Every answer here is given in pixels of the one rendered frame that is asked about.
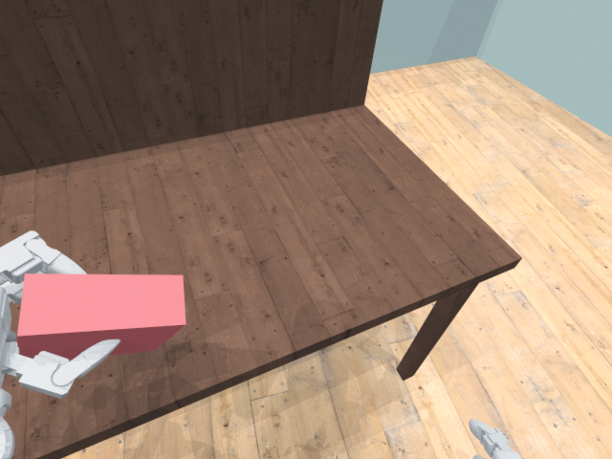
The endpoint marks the right robot hand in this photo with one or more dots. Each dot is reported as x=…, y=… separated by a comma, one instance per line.
x=493, y=440

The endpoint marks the left robot hand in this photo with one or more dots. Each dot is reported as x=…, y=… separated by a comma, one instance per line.
x=46, y=373

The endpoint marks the table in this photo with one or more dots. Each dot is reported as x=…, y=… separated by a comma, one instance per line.
x=226, y=141

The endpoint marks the sponge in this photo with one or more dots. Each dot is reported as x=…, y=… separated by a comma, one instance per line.
x=65, y=314

